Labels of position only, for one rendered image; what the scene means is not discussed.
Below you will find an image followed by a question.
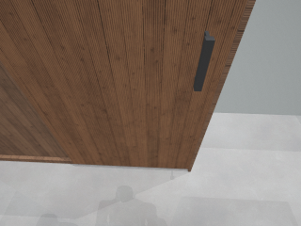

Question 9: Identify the handle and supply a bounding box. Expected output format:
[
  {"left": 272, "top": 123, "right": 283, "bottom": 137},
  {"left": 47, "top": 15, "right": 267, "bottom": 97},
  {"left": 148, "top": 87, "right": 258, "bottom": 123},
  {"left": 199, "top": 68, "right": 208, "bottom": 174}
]
[{"left": 193, "top": 30, "right": 215, "bottom": 91}]

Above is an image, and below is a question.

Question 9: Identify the wardrobe door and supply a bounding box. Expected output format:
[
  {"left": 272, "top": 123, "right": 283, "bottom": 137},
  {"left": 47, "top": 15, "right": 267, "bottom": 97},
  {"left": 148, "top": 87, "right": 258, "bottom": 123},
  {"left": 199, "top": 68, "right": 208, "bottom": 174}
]
[
  {"left": 0, "top": 0, "right": 247, "bottom": 169},
  {"left": 0, "top": 60, "right": 69, "bottom": 158}
]

